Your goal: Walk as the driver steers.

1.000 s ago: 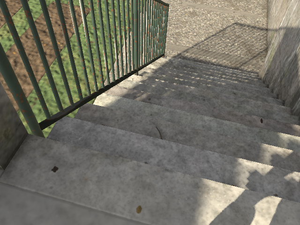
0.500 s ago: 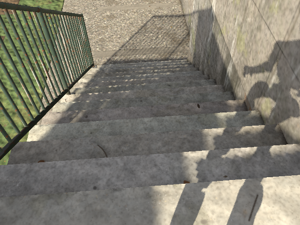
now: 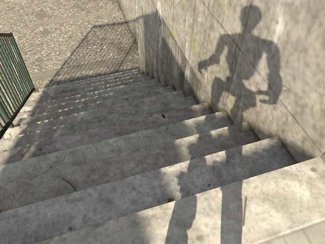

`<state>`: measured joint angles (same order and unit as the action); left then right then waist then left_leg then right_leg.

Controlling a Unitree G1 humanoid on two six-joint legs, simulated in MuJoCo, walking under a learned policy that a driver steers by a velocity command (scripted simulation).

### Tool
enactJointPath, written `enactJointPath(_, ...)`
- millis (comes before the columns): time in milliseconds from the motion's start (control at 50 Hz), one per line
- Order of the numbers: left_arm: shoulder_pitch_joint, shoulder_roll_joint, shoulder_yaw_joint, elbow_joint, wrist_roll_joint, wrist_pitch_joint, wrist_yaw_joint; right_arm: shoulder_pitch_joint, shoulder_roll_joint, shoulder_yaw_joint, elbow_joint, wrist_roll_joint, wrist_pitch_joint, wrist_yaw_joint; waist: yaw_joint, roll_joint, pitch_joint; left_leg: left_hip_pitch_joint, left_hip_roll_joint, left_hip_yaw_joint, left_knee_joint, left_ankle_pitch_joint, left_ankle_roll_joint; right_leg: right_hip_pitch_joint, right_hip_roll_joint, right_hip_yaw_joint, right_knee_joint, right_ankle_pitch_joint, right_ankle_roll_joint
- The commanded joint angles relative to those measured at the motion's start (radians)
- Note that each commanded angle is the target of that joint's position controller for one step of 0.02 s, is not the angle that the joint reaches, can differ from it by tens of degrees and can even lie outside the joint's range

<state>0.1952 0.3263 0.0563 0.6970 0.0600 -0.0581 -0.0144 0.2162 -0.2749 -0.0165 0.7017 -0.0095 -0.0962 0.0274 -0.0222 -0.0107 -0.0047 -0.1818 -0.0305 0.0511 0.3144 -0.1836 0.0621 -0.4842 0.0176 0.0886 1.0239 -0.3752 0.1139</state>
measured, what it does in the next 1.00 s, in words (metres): walks ahead: right foot, then right foot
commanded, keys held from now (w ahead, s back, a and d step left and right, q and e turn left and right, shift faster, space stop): no key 0.20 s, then w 0.28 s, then w+q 0.52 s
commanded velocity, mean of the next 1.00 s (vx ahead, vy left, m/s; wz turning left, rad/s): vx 0.29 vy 0.00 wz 0.14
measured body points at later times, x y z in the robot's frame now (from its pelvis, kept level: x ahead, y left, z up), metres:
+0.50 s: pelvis +0.03 -0.03 +0.00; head +0.04 -0.03 +0.45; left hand +0.18 +0.22 -0.11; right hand +0.08 -0.30 -0.13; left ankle -0.02 +0.08 -0.75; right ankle +0.03 -0.15 -0.73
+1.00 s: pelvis +0.24 -0.04 -0.03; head +0.25 -0.03 +0.42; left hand +0.12 +0.18 -0.17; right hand +0.48 -0.21 -0.13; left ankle +0.37 +0.10 -0.74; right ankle +0.04 -0.16 -0.75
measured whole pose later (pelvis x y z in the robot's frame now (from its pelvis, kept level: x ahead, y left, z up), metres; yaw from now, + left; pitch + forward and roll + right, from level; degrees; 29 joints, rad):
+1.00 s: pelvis +0.24 -0.04 -0.03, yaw +12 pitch +2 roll +0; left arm 0.52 0.22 0.00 0.97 0.10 -0.10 -0.02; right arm 0.05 -0.22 -0.02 0.78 -0.04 -0.05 0.09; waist 0.05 0.00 -0.02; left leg -0.60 -0.01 0.03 0.60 -0.03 0.10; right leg 0.23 -0.01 -0.24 0.16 -0.42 0.02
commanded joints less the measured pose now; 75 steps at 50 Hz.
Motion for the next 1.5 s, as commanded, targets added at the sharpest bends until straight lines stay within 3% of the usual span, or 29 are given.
enactJointPath(20, 0.095, 0.023, 0.006, 0.0, -0.019, 0.006, -0.032, -0.147, -0.107, -0.019, -0.109, 0.024, -0.025, 0.03, 0.072, 0.055, -0.058, 0.034, 0.166, -0.079, 0.042, 0.468, 0.111, 0.101, -0.093, -0.059, -0.213, 0.079, 0.058)
enactJointPath(60, 0.067, -0.006, -0.006, 0.002, -0.046, 0.008, -0.06, -0.054, -0.126, -0.027, -0.068, 0.047, -0.006, 0.063, 0.041, 0.04, -0.05, 0.07, 0.18, -0.131, 0.144, 0.473, 0.077, 0.176, -0.1, -0.103, -0.46, 0.137, 0.058)
enactJointPath(120, 0.018, 0.119, 0.017, -0.026, -0.079, -0.017, -0.037, -0.018, -0.108, -0.03, -0.058, 0.031, 0.012, 0.101, 0.007, 0.042, -0.109, 0.075, 0.175, -0.202, 0.17, 0.359, -0.006, 0.252, -0.114, -0.069, -0.506, 0.417, -0.055)
enactJointPath(160, -0.027, 0.119, 0.013, -0.034, -0.053, -0.027, -0.025, -0.041, -0.167, -0.048, -0.06, 0.015, 0.005, 0.079, -0.003, 0.035, -0.103, 0.11, 0.138, -0.145, 0.175, 0.275, -0.023, 0.163, -0.108, -0.069, -0.517, 0.279, -0.105)
enactJointPath(220, -0.017, 0.075, 0.0, -0.014, -0.067, -0.017, -0.027, -0.134, -0.123, -0.037, -0.071, 0.018, 0.0, 0.061, 0.021, 0.036, -0.035, 0.021, 0.122, -0.13, 0.134, -0.008, 0.004, 0.154, -0.107, -0.047, -0.577, 0.116, -0.093)
enactJointPath(280, -0.007, 0.116, 0.018, -0.025, -0.029, -0.002, -0.008, -0.03, -0.195, -0.078, -0.043, -0.013, -0.003, 0.026, -0.024, 0.094, 0.038, 0.039, 0.192, -0.274, -0.011, -0.487, 0.146, 0.043, -0.053, -0.081, -0.505, -0.144, -0.133)
enactJointPath(320, -0.039, 0.054, -0.001, -0.038, -0.01, -0.016, 0.004, 0.053, -0.154, -0.072, -0.018, -0.009, -0.017, -0.012, -0.061, 0.155, 0.061, 0.155, 0.36, -0.511, -0.117, -0.562, 0.255, -0.075, -0.047, -0.098, -0.383, -0.069, -0.147)
enactJointPath(380, -0.066, 0.006, -0.015, -0.051, 0.019, -0.036, 0.016, 0.088, -0.078, -0.042, 0.003, -0.034, -0.031, -0.057, -0.059, 0.14, 0.057, 0.169, 0.383, -0.5, -0.187, -0.428, 0.231, -0.122, -0.085, -0.037, -0.17, -0.156, -0.188)
enactJointPath(520, 0.095, 0.02, -0.006, 0.019, -0.014, -0.062, -0.052, -0.036, -0.165, -0.055, 0.018, -0.051, 0.023, -0.004, 0.073, 0.06, 0.073, -0.186, 0.216, -0.216, -0.047, -0.273, 0.183, 0.491, -0.007, -0.13, -0.578, 0.201, -0.202)
enactJointPath(560, 0.347, 0.125, 0.024, 0.069, 0.026, -0.087, -0.018, 0.011, -0.043, -0.026, 0.038, -0.07, 0.007, 0.016, 0.164, -0.135, -0.022, -0.357, 0.052, -0.125, 0.405, -0.249, 0.087, 0.732, -0.239, 0.139, -0.664, 0.224, -0.336)
enactJointPath(580, 0.403, 0.179, 0.032, 0.045, 0.022, -0.087, -0.004, 0.001, -0.013, -0.019, -0.007, -0.056, -0.025, 0.036, 0.175, -0.27, -0.008, -0.614, -0.061, -0.143, 0.601, -0.338, 0.044, 0.794, -0.478, 0.596, -0.836, 0.188, -0.537)
enactJointPath(620, 0.254, 0.048, 0.001, 0.058, 0.005, -0.081, 0.0, -0.025, -0.072, -0.035, 0.053, -0.045, -0.034, 0.008, 0.109, -0.12, 0.126, -0.696, 0.045, -0.178, 0.825, -0.214, 0.064, 0.654, -0.395, 0.345, -0.885, -0.138, -0.392)
enactJointPath(680, 0.161, -0.044, -0.046, 0.041, 0.022, -0.068, 0.016, 0.017, -0.024, -0.022, 0.084, -0.062, -0.013, 0.021, 0.027, -0.06, 0.111, -0.594, 0.081, -0.178, 0.794, -0.004, 0.064, 0.536, -0.315, 0.092, -0.931, 0.188, -0.327)
enactJointPath(780, 0.237, -0.007, -0.042, 0.094, 0.046, -0.066, 0.024, -0.094, 0.006, -0.01, 0.065, -0.036, 0.008, 0.078, 0.05, -0.057, 0.078, -0.576, 0.081, -0.072, 0.587, 0.254, -0.013, 0.49, -0.252, -0.181, -0.941, 0.567, -0.326)
enactJointPath(920, 0.318, 0.032, -0.031, 0.218, 0.031, -0.057, -0.01, -0.202, -0.01, -0.011, 0.025, -0.038, 0.043, 0.068, 0.039, -0.067, 0.098, -0.525, 0.057, -0.046, 0.321, 0.24, 0.018, 0.601, -0.302, -0.266, -0.877, 0.832, -0.295)
enactJointPath(1020, 0.311, 0.121, -0.001, 0.243, 0.045, -0.046, 0.0, -0.074, -0.1, -0.064, 0.056, -0.014, 0.015, 0.038, -0.062, -0.095, 0.041, -0.178, -0.086, 0.047, 0.263, 0.117, 0.081, 0.559, -0.291, -0.354, -0.585, 1.309, -0.215)
enactJointPath(1040, 0.314, 0.102, -0.012, 0.238, 0.066, -0.052, -0.002, 0.106, -0.147, -0.086, 0.114, -0.004, -0.002, 0.021, -0.11, -0.069, -0.056, 0.13, -0.094, -0.009, 0.343, 0.191, 0.135, 0.362, -0.259, -0.345, -0.357, 1.259, -0.166)
enactJointPath(1060, 0.407, 0.0, -0.058, 0.214, 0.087, -0.065, -0.011, 0.352, -0.175, -0.101, 0.186, -0.005, -0.005, 0.001, -0.152, 0.077, -0.305, 0.699, 0.076, -0.335, 0.372, 0.149, 0.322, -0.069, -0.191, -0.274, -0.011, 0.865, -0.043)
enactJointPath(1080, 0.278, 0.029, -0.052, 0.209, 0.054, -0.061, -0.058, 0.573, -0.142, -0.081, 0.268, -0.026, 0.012, 0.003, -0.246, 0.105, -0.39, 0.825, 0.271, -0.728, 0.118, 0.082, 0.419, -0.259, 0.027, -0.189, 0.369, -0.187, -0.006)
enactJointPath(1100, 0.07, -0.006, -0.054, 0.136, 0.008, -0.058, -0.066, 0.566, -0.188, -0.106, 0.295, -0.056, -0.02, -0.001, -0.273, 0.054, -0.162, 0.677, 0.26, -0.713, 0.026, -0.129, 0.297, -0.451, -0.001, 0.002, 0.42, -0.163, -0.09)
enactJointPath(1120, -0.026, 0.026, -0.052, 0.113, 0.01, -0.063, -0.04, 0.399, -0.172, -0.104, 0.265, -0.039, -0.038, 0.003, -0.221, 0.062, 0.042, 0.403, 0.234, -0.638, 0.021, -0.181, 0.249, -0.485, -0.07, 0.044, 0.412, -0.122, -0.091)
enactJointPath(1180, 0.085, -0.066, -0.082, 0.093, 0.047, -0.033, 0.023, 0.055, 0.015, -0.017, 0.183, -0.028, -0.039, 0.018, 0.036, 0.064, 0.041, -0.239, 0.163, -0.511, -0.101, -0.204, 0.251, -0.069, -0.13, 0.025, 0.178, -0.095, -0.149)
enactJointPath(1300, 0.033, -0.095, -0.111, 0.008, 0.006, -0.006, 0.004, 0.12, -0.13, -0.051, 0.129, -0.069, -0.045, 0.042, 0.011, 0.066, 0.038, -0.584, -0.002, -0.326, -0.068, -0.049, 0.203, 0.331, -0.022, -0.169, -0.2, 0.263, -0.079)
enactJointPath(1320, 0.179, -0.094, -0.107, 0.041, 0.033, -0.015, -0.003, 0.092, -0.108, -0.04, 0.107, -0.11, -0.049, 0.042, 0.076, 0.066, 0.02, -0.685, 0.0, -0.32, 0.084, 0.133, 0.186, 0.47, -0.03, -0.15, 0.006, 0.479, -0.08)
enactJointPath(1380, 0.701, 0.082, -0.026, 0.144, 0.039, -0.036, 0.027, -0.168, -0.116, -0.042, -0.055, -0.076, -0.077, 0.05, 0.369, -0.083, -0.073, -0.797, -0.04, -0.359, 0.627, 0.519, 0.144, 0.776, 0.017, -0.151, -0.125, 0.178, -0.129)
enactJointPath(1400, 0.756, 0.156, -0.007, 0.154, 0.019, -0.049, 0.038, -0.078, -0.029, -0.025, -0.035, -0.058, -0.093, 0.078, 0.348, -0.179, -0.097, -0.807, -0.162, -0.286, 1.039, 0.066, 0.08, 0.784, -0.155, 0.102, -0.379, 0.411, -0.31)
enactJointPath(1420, 0.371, 0.142, -0.001, 0.036, -0.06, -0.026, 0.027, 0.231, -0.009, -0.046, 0.022, 0.051, -0.026, -0.004, 0.033, -0.177, -0.165, -0.643, -0.104, -0.218, 1.059, -0.363, 0.042, 0.639, -0.455, 0.394, -0.424, 0.958, -0.283)
enactJointPath(1460, 0.266, 0.079, -0.001, 0.011, -0.079, -0.021, 0.01, 0.239, -0.028, -0.061, 0.037, -0.021, 0.073, -0.047, 0.004, -0.103, -0.023, -0.774, -0.025, -0.175, 1.183, -0.414, -0.002, 0.467, -0.521, 0.608, -0.57, 0.616, -0.461)
enactJointPath(1500, 0.213, 0.034, -0.007, 0.049, -0.051, -0.022, 0.008, 0.051, -0.04, -0.077, -0.007, -0.015, 0.122, -0.053, 0.007, -0.036, 0.162, -0.714, 0.022, -0.238, 1.017, -0.259, -0.008, 0.194, -0.421, 0.373, -0.608, 0.431, -0.383)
